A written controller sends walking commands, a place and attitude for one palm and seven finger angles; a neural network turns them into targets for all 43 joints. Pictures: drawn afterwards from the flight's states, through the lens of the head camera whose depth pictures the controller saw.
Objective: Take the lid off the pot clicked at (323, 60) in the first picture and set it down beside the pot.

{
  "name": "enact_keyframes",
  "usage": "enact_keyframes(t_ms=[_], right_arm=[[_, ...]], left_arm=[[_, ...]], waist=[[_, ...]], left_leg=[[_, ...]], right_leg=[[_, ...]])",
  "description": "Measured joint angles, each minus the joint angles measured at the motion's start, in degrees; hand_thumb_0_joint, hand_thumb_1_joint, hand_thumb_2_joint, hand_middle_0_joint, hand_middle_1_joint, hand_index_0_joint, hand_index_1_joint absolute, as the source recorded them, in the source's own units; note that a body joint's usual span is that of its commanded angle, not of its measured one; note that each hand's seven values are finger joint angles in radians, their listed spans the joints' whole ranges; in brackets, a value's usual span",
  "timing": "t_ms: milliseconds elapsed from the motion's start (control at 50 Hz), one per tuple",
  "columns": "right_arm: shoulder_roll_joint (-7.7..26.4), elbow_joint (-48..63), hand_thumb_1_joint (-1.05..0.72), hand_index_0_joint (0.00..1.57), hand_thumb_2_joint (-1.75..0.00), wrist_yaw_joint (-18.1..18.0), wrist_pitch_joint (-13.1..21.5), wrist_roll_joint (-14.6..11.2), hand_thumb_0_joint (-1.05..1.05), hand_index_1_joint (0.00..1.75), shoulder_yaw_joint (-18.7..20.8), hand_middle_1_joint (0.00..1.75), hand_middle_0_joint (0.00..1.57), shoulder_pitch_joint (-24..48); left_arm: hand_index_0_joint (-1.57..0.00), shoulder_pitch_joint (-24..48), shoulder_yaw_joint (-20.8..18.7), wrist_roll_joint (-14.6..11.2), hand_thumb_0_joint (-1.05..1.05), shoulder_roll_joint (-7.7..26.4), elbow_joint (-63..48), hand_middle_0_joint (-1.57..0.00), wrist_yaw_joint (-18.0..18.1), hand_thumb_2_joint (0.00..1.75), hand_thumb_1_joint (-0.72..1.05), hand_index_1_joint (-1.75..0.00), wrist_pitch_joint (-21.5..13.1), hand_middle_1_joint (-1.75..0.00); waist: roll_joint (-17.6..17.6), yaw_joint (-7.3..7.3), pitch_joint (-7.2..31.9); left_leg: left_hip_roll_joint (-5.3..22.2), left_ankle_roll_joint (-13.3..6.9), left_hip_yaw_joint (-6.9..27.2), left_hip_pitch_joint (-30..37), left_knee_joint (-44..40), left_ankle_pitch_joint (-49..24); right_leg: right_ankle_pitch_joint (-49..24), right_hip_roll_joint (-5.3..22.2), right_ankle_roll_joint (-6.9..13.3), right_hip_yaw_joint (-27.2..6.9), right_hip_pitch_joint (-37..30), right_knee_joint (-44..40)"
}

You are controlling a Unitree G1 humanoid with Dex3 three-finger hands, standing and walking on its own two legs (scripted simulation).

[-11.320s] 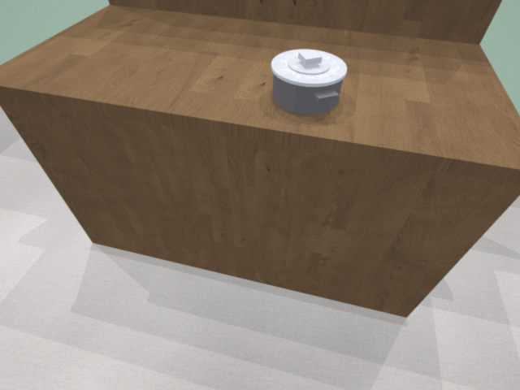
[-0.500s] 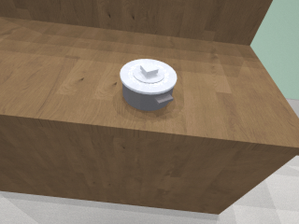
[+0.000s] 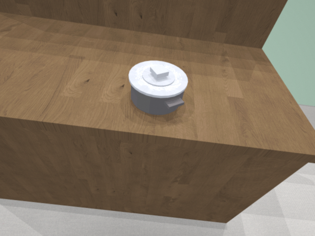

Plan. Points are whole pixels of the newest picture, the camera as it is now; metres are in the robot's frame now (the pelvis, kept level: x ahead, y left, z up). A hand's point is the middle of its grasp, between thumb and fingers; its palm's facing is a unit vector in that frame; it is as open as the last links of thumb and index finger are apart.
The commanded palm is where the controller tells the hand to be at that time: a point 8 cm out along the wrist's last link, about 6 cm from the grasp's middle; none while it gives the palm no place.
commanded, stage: shuffle to correct the standing spot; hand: left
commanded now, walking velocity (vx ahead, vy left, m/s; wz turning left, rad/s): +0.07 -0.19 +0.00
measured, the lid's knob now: (159, 71) +0.54 +0.05 +0.15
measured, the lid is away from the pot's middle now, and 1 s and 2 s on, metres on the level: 0.00 0.00 0.00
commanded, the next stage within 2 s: come to a stop and stand still in 0.82 s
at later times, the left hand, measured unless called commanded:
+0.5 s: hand out of the picture -0.03 +0.11 -0.18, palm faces +0.03 -0.99 -0.13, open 7.4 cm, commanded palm none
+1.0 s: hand out of the picture +0.13 +0.11 -0.17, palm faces -0.03 -0.99 -0.15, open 7.3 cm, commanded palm none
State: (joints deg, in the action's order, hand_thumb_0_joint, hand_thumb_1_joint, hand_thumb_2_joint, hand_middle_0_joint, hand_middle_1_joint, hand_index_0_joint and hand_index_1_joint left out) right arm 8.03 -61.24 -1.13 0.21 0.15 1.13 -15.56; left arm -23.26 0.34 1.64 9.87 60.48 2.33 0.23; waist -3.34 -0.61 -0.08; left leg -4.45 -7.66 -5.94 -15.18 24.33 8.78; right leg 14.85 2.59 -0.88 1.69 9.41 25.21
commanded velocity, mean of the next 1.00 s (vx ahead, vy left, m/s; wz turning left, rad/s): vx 0.09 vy -0.13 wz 0.00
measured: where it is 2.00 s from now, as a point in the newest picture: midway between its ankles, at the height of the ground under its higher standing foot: outside the picture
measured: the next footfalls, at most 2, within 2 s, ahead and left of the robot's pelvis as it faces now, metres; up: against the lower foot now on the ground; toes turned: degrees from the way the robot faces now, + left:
right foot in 0.38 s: +0.02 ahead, -0.16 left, +0.00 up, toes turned -4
left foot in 0.66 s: +0.07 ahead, +0.03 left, +0.00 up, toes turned +4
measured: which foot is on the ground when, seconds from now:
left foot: down 0.00-0.42, up 0.44-0.64, down 0.66-1.00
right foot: down 0.00-0.08, up 0.10-0.36, down 0.38-0.66, up 0.68-1.00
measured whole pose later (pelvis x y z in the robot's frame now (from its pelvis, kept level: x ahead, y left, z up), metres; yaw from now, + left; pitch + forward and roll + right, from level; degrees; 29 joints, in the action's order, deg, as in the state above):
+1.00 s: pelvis +0.05 -0.07 +0.01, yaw +0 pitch +2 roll -2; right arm 1.6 -61.5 -2.1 3.0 1.8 0.5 -22.8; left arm -10.2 -3.2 1.8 12.5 56.0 0.3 1.9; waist -3.6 2.2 -3.8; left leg 1.4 -2.1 -3.6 -9.2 21.1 13.6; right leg 17.4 3.4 0.3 -0.1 33.9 58.3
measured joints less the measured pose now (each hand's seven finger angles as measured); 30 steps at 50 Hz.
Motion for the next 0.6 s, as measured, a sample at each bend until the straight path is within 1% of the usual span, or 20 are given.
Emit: enact_keyframes(t_ms=[40,100,200,260,320,360,380,400,440,460,500,540,560,600], right_arm=[[-0.3,-0.4,-0.93,0.2,-0.9,-0.1,-0.1,0.0,0.0,0.3,0.2,0.3,0.2,-0.3],[-0.7,-0.7,-0.93,0.2,-0.9,-0.2,-0.2,0.2,0.0,0.3,0.5,0.3,0.2,-0.7],[-1.3,-0.7,-0.92,0.2,-0.9,-0.3,-0.1,0.6,0.0,0.3,1.1,0.3,0.2,-1.2],[-1.3,-0.6,-0.91,0.2,-0.9,-0.2,-0.1,0.9,0.0,0.3,1.5,0.3,0.2,-1.7],[-1.2,-0.7,-0.91,0.2,-0.9,-0.1,-0.3,1.0,0.0,0.3,1.9,0.3,0.2,-1.9],[-1.0,-0.6,-0.91,0.2,-0.9,-0.1,-0.5,1.1,0.0,0.3,2.2,0.3,0.2,-2.1],[-1.0,-0.6,-0.91,0.2,-0.9,0.0,-0.7,1.1,0.0,0.3,2.3,0.3,0.2,-2.1],[-0.9,-0.6,-0.91,0.2,-0.9,0.0,-1.0,1.0,0.0,0.3,2.5,0.3,0.2,-2.0],[-1.1,-0.5,-0.91,0.2,-0.9,0.0,-1.6,0.8,0.0,0.3,2.7,0.3,0.2,-2.2],[-1.2,-0.5,-0.91,0.2,-0.9,0.2,-1.7,0.8,0.0,0.3,2.7,0.3,0.2,-2.2],[-1.3,-0.2,-0.91,0.2,-0.9,0.5,-1.7,0.8,0.0,0.3,2.7,0.3,0.2,-2.3],[-1.4,0.3,-0.91,0.2,-0.9,0.6,-1.4,0.7,0.0,0.3,2.7,0.3,0.2,-2.5],[-1.5,0.6,-0.91,0.2,-0.9,0.7,-1.2,0.6,0.0,0.3,2.8,0.3,0.2,-2.5],[-1.6,1.0,-0.91,0.2,-0.9,0.5,-0.7,0.7,0.0,0.3,2.8,0.3,0.2,-2.5]], left_arm=[[-0.2,-0.1,-0.1,0.1,0.0,0.0,0.3,-0.2,-0.1,0.9,0.9,-0.29,0.3,-0.3],[-0.2,-0.1,-0.3,0.2,0.0,0.0,0.4,-0.2,-0.4,0.9,0.9,-0.29,0.8,-0.3],[-0.2,0.6,-1.0,0.3,0.0,0.1,0.1,-0.2,-1.0,0.9,0.9,-0.29,1.9,-0.3],[-0.2,1.3,-1.5,0.3,0.0,-0.1,-0.3,-0.2,-1.2,0.9,0.91,-0.29,2.2,-0.3],[-0.2,2.0,-1.8,0.2,0.0,-0.5,-0.9,-0.2,-1.4,0.9,0.91,-0.29,2.1,-0.3],[-0.2,2.2,-1.9,0.1,0.0,-0.9,-1.4,-0.2,-1.6,0.9,0.91,-0.29,1.8,-0.3],[-0.2,2.1,-2.0,0.1,0.0,-1.0,-1.7,-0.2,-1.6,0.9,0.91,-0.29,1.5,-0.3],[-0.2,2.1,-2.0,0.2,0.0,-1.2,-1.8,-0.2,-1.5,0.9,0.91,-0.29,1.4,-0.3],[-0.2,1.6,-2.0,0.3,0.0,-1.5,-2.2,-0.2,-1.2,0.9,0.91,-0.29,1.1,-0.3],[-0.2,1.3,-2.0,0.3,0.0,-1.5,-2.1,-0.2,-0.9,0.9,0.91,-0.29,0.9,-0.3],[-0.2,0.8,-2.1,0.1,0.0,-1.8,-1.8,-0.2,-0.6,0.9,0.9,-0.29,0.4,-0.3],[-0.2,0.4,-2.0,0.1,0.0,-2.0,-1.5,-0.2,-0.7,0.9,0.9,-0.29,0.1,-0.3],[-0.2,0.3,-2.0,0.3,0.0,-2.1,-1.3,-0.2,-0.7,0.9,0.9,-0.29,-0.2,-0.3],[-0.2,0.3,-1.9,0.4,0.0,-2.2,-1.1,-0.2,-0.9,0.9,0.9,-0.29,-0.5,-0.3]], waist=[[-0.1,0.16,0.2],[-0.2,0.36,0.4],[-0.2,0.78,0.5],[0.1,0.99,0.7],[0.7,1.05,0.9],[1.1,1.04,1.1],[1.1,0.96,1.2],[1.4,0.89,1.1],[1.4,0.79,1.3],[1.1,0.72,1.3],[0.7,0.71,1.5],[0.4,0.82,1.6],[0.3,0.8,1.6],[-0.1,0.61,1.4]], left_leg=[[0.0,0.0,-0.1,0.0,-0.2,-0.1],[0.2,-0.1,-0.4,-0.5,-0.2,-0.3],[0.8,0.1,-1.0,-1.5,-0.3,-0.8],[1.5,0.6,-1.0,-1.8,-0.4,-1.2],[2.2,1.3,-0.9,-2.3,-0.4,-1.5],[2.7,2.0,-0.8,-2.9,0.4,-1.1],[2.9,2.4,-0.8,-3.5,1.5,-0.3],[3.4,3.0,-0.6,-4.2,3.2,1.7],[3.8,4.8,0.5,-6.3,8.7,9.6],[3.9,5.3,0.9,-7.6,13.2,11.8],[4.4,5.7,1.7,-9.7,21.1,13.0],[5.0,5.9,2.0,-10.2,25.1,13.7],[5.2,6.0,1.9,-9.7,25.2,14.1],[5.5,6.1,1.5,-7.5,21.2,14.0]], right_leg=[[0.8,-0.1,0.6,-0.3,0.4,0.6],[4.1,-0.4,1.5,-0.7,1.9,2.9],[8.9,-1.5,2.4,-1.3,6.5,11.9],[9.6,-1.9,2.7,-1.1,7.9,14.1],[9.1,-2.0,3.0,-0.6,7.2,12.1],[7.7,-2.2,3.2,-0.1,5.0,7.2],[6.3,-2.3,3.2,-0.1,3.8,4.2],[3.3,-2.7,2.8,0.2,3.3,2.6],[0.2,-3.2,3.0,0.6,2.9,1.4],[-0.1,-3.4,3.2,0.8,2.4,0.8],[-0.5,-3.9,3.5,1.1,1.5,-0.6],[-0.4,-4.3,3.6,1.3,0.9,-1.0],[-0.1,-4.4,3.6,1.4,0.8,-0.8],[1.0,-4.5,3.3,1.5,0.9,0.5]])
